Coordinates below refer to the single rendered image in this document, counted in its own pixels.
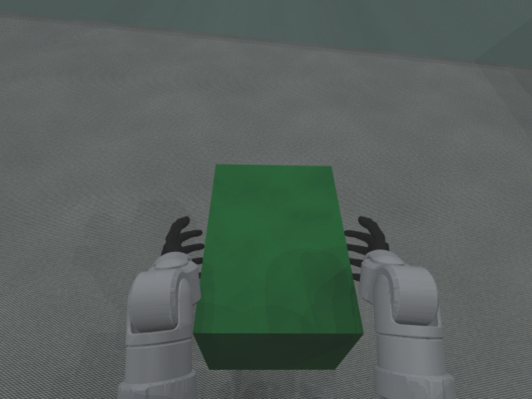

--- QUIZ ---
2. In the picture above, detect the left robot forearm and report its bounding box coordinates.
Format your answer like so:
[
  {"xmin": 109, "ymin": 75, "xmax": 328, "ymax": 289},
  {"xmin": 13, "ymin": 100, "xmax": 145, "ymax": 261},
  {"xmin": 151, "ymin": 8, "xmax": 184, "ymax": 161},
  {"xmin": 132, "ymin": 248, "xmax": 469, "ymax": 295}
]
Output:
[{"xmin": 117, "ymin": 252, "xmax": 201, "ymax": 399}]

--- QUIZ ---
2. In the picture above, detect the right robot forearm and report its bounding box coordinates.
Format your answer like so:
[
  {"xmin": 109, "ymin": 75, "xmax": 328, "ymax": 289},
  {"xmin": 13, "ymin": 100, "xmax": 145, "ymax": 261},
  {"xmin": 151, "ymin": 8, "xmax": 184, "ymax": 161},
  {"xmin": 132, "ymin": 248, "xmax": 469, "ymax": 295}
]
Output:
[{"xmin": 358, "ymin": 249, "xmax": 456, "ymax": 399}]

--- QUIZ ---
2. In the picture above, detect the robot left hand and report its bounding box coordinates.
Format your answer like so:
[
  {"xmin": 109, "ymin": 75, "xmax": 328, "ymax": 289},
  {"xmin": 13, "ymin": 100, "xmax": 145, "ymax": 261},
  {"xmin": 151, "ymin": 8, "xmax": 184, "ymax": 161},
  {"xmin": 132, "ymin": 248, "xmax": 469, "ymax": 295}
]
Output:
[{"xmin": 161, "ymin": 216, "xmax": 204, "ymax": 278}]

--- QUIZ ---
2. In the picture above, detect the carton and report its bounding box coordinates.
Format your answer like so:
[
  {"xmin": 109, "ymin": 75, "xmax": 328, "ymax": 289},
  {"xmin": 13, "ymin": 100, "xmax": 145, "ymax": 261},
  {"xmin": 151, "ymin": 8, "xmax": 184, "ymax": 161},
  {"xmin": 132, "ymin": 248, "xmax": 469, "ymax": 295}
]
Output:
[{"xmin": 193, "ymin": 164, "xmax": 364, "ymax": 370}]

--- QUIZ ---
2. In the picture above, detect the robot right hand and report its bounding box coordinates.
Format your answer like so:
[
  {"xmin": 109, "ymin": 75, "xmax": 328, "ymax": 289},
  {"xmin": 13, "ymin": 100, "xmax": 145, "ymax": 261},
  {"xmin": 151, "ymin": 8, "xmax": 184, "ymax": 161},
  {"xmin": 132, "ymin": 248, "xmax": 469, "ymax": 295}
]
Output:
[{"xmin": 344, "ymin": 216, "xmax": 389, "ymax": 282}]

